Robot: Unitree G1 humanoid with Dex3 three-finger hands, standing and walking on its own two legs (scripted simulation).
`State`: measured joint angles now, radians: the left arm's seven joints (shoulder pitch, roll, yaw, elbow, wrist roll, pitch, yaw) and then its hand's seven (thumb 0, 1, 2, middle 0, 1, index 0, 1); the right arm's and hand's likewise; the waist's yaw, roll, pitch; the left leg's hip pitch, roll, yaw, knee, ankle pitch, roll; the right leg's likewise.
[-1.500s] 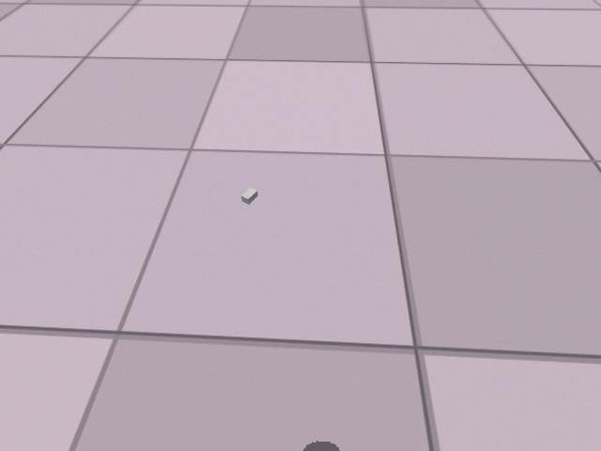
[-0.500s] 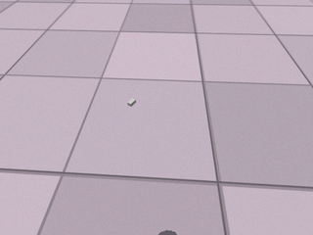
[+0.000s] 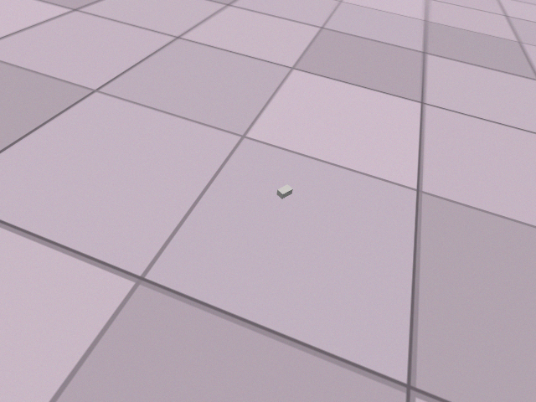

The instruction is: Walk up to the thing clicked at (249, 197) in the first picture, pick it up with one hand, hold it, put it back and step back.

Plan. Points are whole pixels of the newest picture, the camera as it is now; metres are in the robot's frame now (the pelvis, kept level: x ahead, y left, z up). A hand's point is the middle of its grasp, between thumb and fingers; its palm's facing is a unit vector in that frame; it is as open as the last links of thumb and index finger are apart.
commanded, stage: walk up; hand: left
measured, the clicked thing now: (284, 191) +1.24 -0.17 -0.73
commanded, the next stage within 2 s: none
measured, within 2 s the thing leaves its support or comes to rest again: neither
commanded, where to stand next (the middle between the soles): +1.12 -0.61 m, yaw +40 degrees
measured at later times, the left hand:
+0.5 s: hand (162, 344) +0.25 +0.18 -0.12, palm faces +0.28 -0.89 -0.36, open 7.4 cm
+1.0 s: hand (230, 271) +0.42 +0.07 -0.15, palm faces +0.32 -0.91 -0.27, open 7.4 cm
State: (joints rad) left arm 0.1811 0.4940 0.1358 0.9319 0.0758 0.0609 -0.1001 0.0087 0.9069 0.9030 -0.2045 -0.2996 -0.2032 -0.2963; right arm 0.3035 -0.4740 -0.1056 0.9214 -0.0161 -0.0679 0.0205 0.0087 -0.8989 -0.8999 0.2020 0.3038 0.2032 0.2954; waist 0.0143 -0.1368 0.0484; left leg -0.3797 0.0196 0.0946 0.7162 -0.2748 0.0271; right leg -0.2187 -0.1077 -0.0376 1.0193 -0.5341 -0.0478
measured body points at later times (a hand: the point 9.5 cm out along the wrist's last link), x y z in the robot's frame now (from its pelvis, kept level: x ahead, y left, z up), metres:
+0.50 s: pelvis +0.24 -0.12 +0.00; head +0.26 -0.11 +0.45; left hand +0.23 +0.22 -0.09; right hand +0.40 -0.44 -0.10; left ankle +0.10 +0.05 -0.64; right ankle +0.31 -0.23 -0.71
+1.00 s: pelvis +0.45 -0.19 +0.00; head +0.45 -0.15 +0.45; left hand +0.40 +0.12 -0.13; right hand +0.64 -0.48 -0.06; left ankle +0.47 -0.05 -0.71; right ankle +0.52 -0.34 -0.64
